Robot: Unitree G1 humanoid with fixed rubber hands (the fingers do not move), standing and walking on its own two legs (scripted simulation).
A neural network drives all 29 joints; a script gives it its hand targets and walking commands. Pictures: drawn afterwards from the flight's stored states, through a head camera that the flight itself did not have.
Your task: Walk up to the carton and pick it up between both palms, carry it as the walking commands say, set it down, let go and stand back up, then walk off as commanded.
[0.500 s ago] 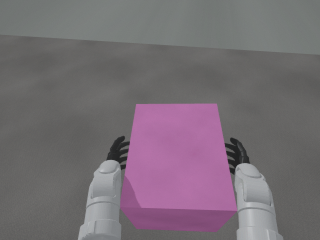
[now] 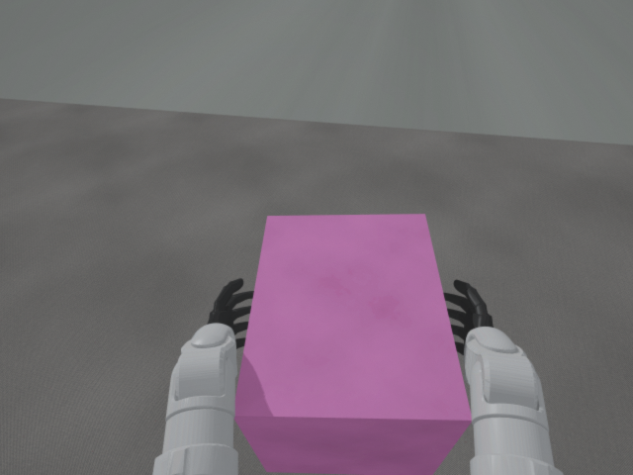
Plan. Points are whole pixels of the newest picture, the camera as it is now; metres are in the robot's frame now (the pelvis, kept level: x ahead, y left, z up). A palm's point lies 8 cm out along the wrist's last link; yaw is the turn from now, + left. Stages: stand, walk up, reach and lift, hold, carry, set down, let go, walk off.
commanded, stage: reach and lift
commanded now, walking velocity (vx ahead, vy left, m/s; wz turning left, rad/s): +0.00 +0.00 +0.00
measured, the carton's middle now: (346, 342) +0.33 -0.01 -0.01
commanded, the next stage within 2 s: hold in 0.62 s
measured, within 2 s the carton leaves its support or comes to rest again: neither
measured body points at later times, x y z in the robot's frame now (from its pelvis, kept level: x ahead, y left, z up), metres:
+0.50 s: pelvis +0.01 -0.01 +0.00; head -0.01 -0.01 +0.45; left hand +0.30 +0.16 +0.04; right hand +0.31 -0.17 +0.04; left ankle +0.01 +0.11 -0.75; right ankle +0.02 -0.12 -0.75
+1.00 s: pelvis +0.00 +0.00 +0.00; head -0.04 -0.01 +0.45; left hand +0.29 +0.16 +0.04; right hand +0.29 -0.17 +0.04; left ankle +0.01 +0.11 -0.75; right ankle +0.02 -0.12 -0.75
